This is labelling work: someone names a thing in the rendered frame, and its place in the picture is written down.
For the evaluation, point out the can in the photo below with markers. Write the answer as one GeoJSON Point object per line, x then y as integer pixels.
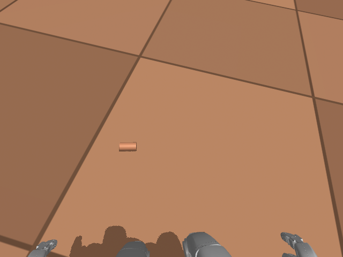
{"type": "Point", "coordinates": [128, 146]}

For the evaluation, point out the right robot hand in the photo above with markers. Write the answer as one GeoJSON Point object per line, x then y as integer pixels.
{"type": "Point", "coordinates": [302, 249]}

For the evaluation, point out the left robot hand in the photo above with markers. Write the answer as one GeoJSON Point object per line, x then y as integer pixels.
{"type": "Point", "coordinates": [43, 249]}

